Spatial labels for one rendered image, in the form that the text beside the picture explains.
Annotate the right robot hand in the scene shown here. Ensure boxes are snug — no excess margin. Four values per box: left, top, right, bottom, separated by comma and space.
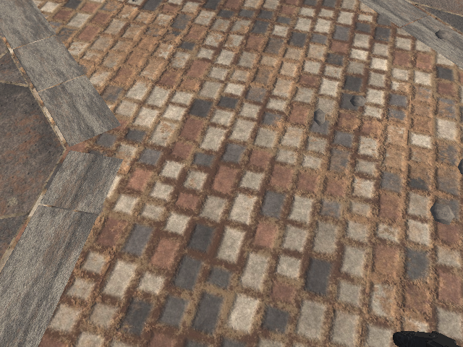
393, 331, 461, 347

